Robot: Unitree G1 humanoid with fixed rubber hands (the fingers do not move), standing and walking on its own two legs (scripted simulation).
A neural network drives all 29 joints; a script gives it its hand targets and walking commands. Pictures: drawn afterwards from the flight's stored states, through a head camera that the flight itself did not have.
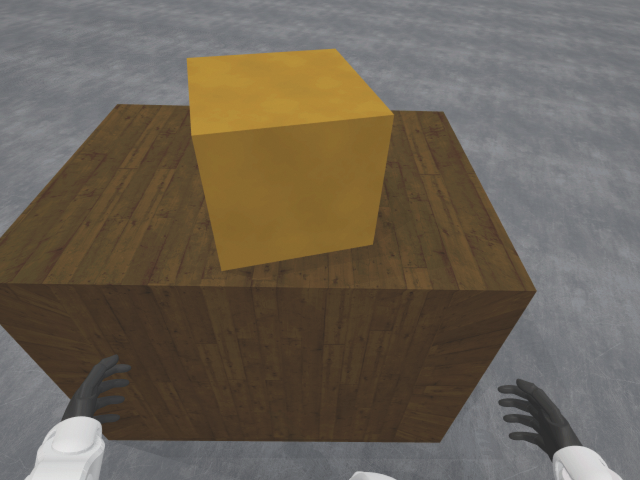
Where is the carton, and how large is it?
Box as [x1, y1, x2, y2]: [187, 49, 393, 270]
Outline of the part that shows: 335,49 187,58 191,135 221,270 372,244 393,114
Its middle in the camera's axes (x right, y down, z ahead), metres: -0.07 -0.16 +0.72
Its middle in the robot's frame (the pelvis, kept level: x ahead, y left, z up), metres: +0.65 +0.05 +0.10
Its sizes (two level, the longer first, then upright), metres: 0.292 0.281 0.259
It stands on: a pedestal, 0.70 m high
